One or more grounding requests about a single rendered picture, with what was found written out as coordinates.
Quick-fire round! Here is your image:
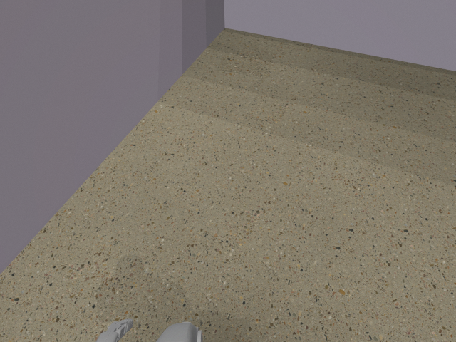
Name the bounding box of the left robot hand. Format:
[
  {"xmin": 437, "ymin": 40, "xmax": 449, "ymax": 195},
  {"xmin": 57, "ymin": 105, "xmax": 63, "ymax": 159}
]
[{"xmin": 96, "ymin": 318, "xmax": 133, "ymax": 342}]

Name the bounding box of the robot left thigh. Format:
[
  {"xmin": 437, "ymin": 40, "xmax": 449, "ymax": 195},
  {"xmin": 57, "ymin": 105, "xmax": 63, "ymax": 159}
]
[{"xmin": 156, "ymin": 323, "xmax": 203, "ymax": 342}]

